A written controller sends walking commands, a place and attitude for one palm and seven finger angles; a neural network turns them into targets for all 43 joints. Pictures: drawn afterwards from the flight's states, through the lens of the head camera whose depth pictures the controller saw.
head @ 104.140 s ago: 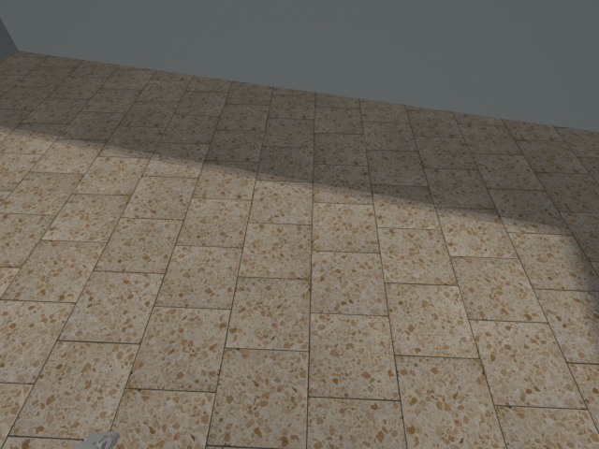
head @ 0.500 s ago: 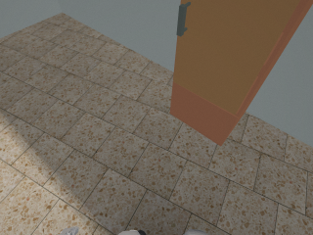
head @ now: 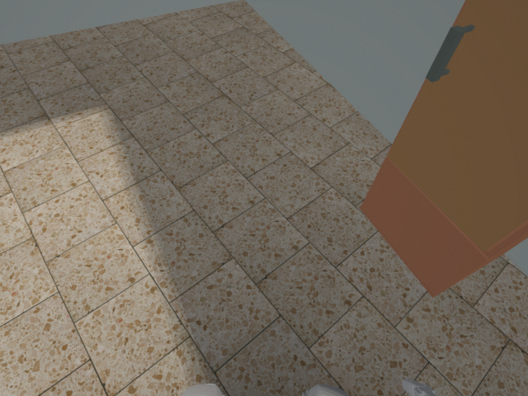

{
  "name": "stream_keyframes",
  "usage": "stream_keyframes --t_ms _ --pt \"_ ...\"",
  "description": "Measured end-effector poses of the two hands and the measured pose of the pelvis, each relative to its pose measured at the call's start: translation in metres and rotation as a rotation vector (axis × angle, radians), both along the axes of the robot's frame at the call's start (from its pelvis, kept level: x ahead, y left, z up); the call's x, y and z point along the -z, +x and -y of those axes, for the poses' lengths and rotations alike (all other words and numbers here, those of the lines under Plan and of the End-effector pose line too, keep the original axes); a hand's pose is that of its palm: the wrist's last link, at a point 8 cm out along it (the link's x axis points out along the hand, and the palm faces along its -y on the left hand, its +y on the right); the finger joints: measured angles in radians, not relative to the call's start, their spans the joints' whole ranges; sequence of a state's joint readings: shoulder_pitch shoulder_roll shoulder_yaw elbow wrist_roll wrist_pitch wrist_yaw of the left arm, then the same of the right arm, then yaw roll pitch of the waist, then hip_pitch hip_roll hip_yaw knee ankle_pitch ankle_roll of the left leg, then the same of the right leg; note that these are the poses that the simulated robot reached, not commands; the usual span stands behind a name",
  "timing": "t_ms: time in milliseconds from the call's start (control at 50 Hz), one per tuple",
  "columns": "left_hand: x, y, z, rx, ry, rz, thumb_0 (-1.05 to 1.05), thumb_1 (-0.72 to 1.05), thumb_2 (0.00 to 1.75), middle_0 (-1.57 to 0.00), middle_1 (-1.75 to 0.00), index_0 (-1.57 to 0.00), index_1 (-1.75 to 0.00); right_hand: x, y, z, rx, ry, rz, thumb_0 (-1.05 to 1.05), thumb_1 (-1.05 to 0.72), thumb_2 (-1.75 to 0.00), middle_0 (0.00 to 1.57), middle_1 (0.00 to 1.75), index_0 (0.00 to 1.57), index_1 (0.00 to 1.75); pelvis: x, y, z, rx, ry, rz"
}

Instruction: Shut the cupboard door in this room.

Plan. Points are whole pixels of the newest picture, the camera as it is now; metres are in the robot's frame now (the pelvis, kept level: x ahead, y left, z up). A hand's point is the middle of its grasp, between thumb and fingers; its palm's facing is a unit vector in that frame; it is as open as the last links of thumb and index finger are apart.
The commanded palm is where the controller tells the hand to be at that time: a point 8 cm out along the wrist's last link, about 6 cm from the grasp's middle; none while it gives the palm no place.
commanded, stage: walk to a spot facing it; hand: left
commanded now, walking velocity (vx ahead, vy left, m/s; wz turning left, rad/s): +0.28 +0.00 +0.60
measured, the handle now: (450, 53) +0.86 -0.40 +0.06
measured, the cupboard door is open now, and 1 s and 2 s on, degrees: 1 1 1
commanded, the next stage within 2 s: turn to face it in 0.98 s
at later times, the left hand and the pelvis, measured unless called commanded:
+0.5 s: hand out of the picture -0.01 +0.16 -0.14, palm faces +0.41 -0.89 -0.22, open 7.3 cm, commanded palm none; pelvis +0.08 +0.00 +0.02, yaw +21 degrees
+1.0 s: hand (106, 318) +0.24 +0.29 -0.13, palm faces +0.51 -0.82 -0.26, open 7.3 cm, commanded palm none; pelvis +0.24 +0.07 +0.00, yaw +31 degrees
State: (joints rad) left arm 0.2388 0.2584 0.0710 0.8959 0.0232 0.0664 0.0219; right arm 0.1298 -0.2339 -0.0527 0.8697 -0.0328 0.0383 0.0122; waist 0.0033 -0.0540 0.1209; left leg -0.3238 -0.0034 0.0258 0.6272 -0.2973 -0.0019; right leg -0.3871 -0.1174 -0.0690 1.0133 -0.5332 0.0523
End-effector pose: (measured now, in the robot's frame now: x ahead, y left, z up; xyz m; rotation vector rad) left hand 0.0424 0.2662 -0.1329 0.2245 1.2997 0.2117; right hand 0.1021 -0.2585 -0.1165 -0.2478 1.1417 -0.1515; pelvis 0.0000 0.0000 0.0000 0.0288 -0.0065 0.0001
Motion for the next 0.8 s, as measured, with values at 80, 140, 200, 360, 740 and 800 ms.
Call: stream_keyframes --t_ms 80,140,200,360,740,800 --pt "-0.013 -0.002 0.002 -0.037 0.004 0.030 0.01 0.91 0.90 -0.20 -0.30 -0.20 -0.30 0.002 0.003 -0.004 -0.043 0.022 -0.021 0.00 -0.90 -0.90 0.20 0.30 0.20 0.30 -0.006 0.003 0.007 -0.043 -0.014 0.000" --pt "-0.022 0.000 0.009 -0.051 0.018 0.074 0.01 0.91 0.90 -0.20 -0.30 -0.20 -0.30 0.010 0.005 0.000 -0.063 0.048 -0.047 0.00 -0.90 -0.90 0.20 0.30 0.20 0.30 -0.006 0.009 0.017 -0.080 -0.019 0.000" --pt "-0.026 -0.008 0.018 -0.094 0.046 0.116 0.00 0.91 0.90 -0.20 -0.30 -0.20 -0.30 0.020 0.014 0.007 -0.092 0.064 -0.082 0.00 -0.90 -0.90 0.20 0.30 0.20 0.30 -0.001 0.017 0.027 -0.136 -0.008 0.001" --pt "-0.036 -0.047 0.050 -0.261 0.001 0.016 0.00 0.91 0.90 -0.20 -0.30 -0.20 -0.30 0.000 0.074 -0.006 -0.195 0.094 -0.087 0.00 -0.90 -0.90 0.20 0.30 0.20 0.30 -0.023 0.050 0.027 -0.260 0.004 -0.004" --pt "0.002 -0.016 -0.012 -0.494 -0.073 -0.049 0.01 0.91 0.90 -0.20 -0.30 -0.20 -0.30 0.003 0.232 -0.140 -0.479 0.047 0.034 0.00 -0.90 -0.90 0.20 0.30 0.20 0.30 -0.001 0.138 -0.054 -0.447 -0.010 0.012" --pt "-0.013 0.035 -0.038 -0.475 -0.030 0.067 0.01 0.91 0.90 -0.20 -0.30 -0.20 -0.30 0.005 0.224 -0.137 -0.460 0.049 -0.045 0.00 -0.90 -0.90 0.20 0.30 0.20 0.30 -0.009 0.157 -0.060 -0.469 -0.011 0.009"
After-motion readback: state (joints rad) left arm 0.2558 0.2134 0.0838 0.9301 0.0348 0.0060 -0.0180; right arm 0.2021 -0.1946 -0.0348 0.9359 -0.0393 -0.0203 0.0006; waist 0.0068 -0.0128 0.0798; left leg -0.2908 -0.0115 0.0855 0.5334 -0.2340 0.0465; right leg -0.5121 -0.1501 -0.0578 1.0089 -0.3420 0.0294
